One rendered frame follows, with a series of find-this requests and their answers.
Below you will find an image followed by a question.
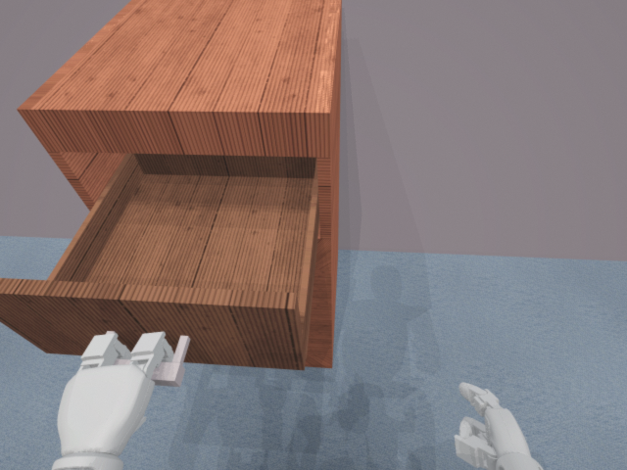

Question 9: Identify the drawer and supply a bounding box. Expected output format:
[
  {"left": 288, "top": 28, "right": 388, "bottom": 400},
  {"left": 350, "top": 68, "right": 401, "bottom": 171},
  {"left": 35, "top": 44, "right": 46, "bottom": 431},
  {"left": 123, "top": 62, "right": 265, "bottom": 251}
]
[{"left": 0, "top": 154, "right": 319, "bottom": 370}]

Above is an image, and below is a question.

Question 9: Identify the handle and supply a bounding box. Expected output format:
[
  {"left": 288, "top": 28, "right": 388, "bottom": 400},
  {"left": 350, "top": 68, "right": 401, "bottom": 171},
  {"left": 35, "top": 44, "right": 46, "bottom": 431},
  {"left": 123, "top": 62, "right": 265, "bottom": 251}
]
[{"left": 106, "top": 331, "right": 191, "bottom": 387}]

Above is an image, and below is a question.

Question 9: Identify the robot left hand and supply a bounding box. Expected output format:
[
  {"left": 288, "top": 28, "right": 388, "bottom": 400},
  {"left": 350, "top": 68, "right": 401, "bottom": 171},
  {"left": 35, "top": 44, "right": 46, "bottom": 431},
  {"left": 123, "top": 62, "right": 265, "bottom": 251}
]
[{"left": 57, "top": 332, "right": 174, "bottom": 456}]

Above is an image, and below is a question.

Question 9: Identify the robot right hand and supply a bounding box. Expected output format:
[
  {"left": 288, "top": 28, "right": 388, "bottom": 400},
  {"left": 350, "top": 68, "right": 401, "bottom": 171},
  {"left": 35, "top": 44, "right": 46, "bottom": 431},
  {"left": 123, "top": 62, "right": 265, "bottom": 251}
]
[{"left": 455, "top": 382, "right": 531, "bottom": 470}]

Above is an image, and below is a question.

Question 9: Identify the cabinet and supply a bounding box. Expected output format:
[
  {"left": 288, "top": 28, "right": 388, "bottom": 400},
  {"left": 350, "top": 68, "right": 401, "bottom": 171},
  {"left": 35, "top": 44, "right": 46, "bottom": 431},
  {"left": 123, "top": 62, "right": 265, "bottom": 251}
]
[{"left": 17, "top": 0, "right": 342, "bottom": 368}]

